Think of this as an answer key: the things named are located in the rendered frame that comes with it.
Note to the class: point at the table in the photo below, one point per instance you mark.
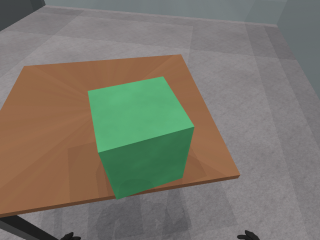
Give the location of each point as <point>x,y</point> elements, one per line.
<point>48,151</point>

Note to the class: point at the right robot hand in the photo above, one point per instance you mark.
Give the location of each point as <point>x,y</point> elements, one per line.
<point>249,236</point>

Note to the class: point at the carton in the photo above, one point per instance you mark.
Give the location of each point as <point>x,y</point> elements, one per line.
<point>143,134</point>

